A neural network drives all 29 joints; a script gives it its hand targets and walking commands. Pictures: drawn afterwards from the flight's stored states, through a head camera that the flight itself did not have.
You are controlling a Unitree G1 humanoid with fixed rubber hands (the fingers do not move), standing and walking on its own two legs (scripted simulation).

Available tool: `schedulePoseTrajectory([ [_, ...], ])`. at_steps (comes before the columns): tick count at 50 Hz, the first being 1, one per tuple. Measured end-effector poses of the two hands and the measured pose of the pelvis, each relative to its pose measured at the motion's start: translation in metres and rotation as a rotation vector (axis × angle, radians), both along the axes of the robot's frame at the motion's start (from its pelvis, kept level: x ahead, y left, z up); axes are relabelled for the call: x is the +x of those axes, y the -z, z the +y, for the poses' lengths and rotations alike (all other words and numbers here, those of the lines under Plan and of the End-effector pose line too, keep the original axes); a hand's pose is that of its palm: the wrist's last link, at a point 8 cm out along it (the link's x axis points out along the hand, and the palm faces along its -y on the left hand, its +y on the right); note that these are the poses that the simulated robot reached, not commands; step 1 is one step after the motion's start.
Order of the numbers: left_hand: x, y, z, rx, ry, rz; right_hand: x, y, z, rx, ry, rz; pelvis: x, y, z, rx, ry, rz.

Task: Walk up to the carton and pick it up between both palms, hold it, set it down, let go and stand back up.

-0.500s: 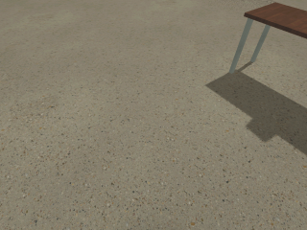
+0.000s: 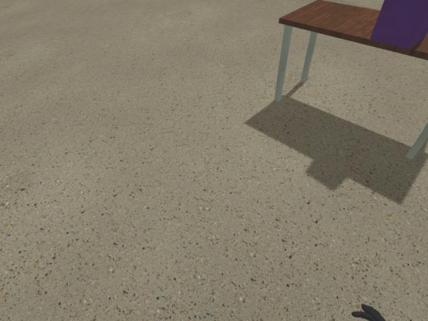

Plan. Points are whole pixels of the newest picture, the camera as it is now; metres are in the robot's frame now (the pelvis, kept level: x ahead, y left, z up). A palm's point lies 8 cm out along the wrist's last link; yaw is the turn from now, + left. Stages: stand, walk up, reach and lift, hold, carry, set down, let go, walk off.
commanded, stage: walk up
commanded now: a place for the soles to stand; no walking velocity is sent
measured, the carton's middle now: (408, 12) +1.52 -1.02 +0.00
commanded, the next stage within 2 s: none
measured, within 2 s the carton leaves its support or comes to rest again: neither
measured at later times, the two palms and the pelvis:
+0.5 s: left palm (121, 223) +0.40 +0.25 -0.11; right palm (380, 279) +0.24 -0.34 -0.10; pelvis +0.24 -0.02 -0.01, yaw -8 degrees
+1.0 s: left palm (155, 172) +0.60 +0.20 -0.14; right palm (357, 168) +0.54 -0.40 -0.09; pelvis +0.49 -0.07 -0.01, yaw -15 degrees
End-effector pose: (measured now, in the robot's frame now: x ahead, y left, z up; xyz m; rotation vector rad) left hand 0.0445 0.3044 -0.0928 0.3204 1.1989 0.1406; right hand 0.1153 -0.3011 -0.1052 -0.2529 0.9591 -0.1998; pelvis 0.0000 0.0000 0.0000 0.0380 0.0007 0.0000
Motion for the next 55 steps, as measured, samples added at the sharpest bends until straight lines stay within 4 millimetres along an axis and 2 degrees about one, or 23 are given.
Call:
schedulePoseTrajectory([
  [4, 0.016, 0.002, -0.009, -0.003, 0.016, 0.060, 0.022, -0.006, -0.011, -0.010, 0.019, 0.020, 0.028, -0.004, -0.007, -0.013, 0.028, -0.013],
  [8, 0.039, 0.009, -0.010, -0.012, 0.028, 0.119, 0.054, -0.008, -0.014, -0.028, 0.031, 0.039, 0.062, -0.003, -0.007, -0.031, 0.048, -0.019],
  [11, 0.065, 0.019, -0.008, -0.024, 0.039, 0.151, 0.085, -0.006, -0.013, -0.046, 0.037, 0.042, 0.092, 0.003, -0.004, -0.048, 0.059, -0.004],
  [13, 0.090, 0.028, -0.007, -0.031, 0.043, 0.155, 0.104, -0.005, -0.012, -0.062, 0.036, 0.049, 0.113, 0.007, -0.001, -0.050, 0.059, 0.015],
  [16, 0.145, 0.030, -0.012, -0.043, 0.078, 0.121, 0.117, -0.010, -0.016, -0.086, 0.066, 0.079, 0.143, 0.003, 0.000, -0.046, 0.079, 0.035],
  [22, 0.287, 0.020, -0.033, -0.052, 0.148, -0.075, 0.117, -0.012, -0.028, -0.103, 0.141, 0.171, 0.210, 0.001, -0.010, -0.050, 0.108, 0.030],
  [27, 0.400, 0.011, -0.067, -0.057, 0.231, -0.203, 0.132, 0.006, -0.042, -0.074, 0.200, 0.213, 0.266, 0.012, -0.029, -0.027, 0.146, 0.003],
  [29, 0.442, 0.010, -0.084, -0.057, 0.261, -0.241, 0.145, 0.018, -0.051, -0.059, 0.215, 0.230, 0.290, 0.019, -0.040, -0.015, 0.155, 0.003],
  [31, 0.474, 0.011, -0.100, -0.052, 0.286, -0.267, 0.166, 0.030, -0.061, -0.044, 0.227, 0.243, 0.314, 0.027, -0.052, -0.024, 0.166, 0.001],
  [33, 0.491, 0.017, -0.113, -0.051, 0.315, -0.253, 0.197, 0.034, -0.072, -0.030, 0.242, 0.214, 0.335, 0.030, -0.064, -0.043, 0.195, -0.015],
  [35, 0.495, 0.021, -0.119, -0.052, 0.319, -0.203, 0.232, 0.028, -0.084, -0.033, 0.249, 0.165, 0.356, 0.028, -0.071, -0.043, 0.216, -0.022],
  [41, 0.490, 0.022, -0.108, -0.017, 0.274, -0.038, 0.348, -0.008, -0.105, -0.073, 0.214, 0.011, 0.410, 0.009, -0.079, -0.062, 0.231, -0.048],
  [45, 0.499, 0.033, -0.101, -0.025, 0.267, 0.058, 0.407, -0.020, -0.108, -0.101, 0.197, -0.042, 0.444, 0.008, -0.076, -0.073, 0.244, -0.053],
  [47, 0.517, 0.041, -0.098, -0.034, 0.264, 0.075, 0.424, -0.018, -0.105, -0.112, 0.198, -0.034, 0.464, 0.013, -0.072, -0.080, 0.245, -0.032],
  [49, 0.544, 0.048, -0.099, -0.043, 0.274, 0.070, 0.429, -0.014, -0.102, -0.116, 0.214, -0.004, 0.483, 0.016, -0.070, -0.080, 0.254, -0.023],
  [55, 0.645, 0.034, -0.126, -0.071, 0.330, -0.021, 0.406, -0.026, -0.104, -0.129, 0.319, 0.129, 0.542, 0.001, -0.081, -0.078, 0.299, 0.018],
])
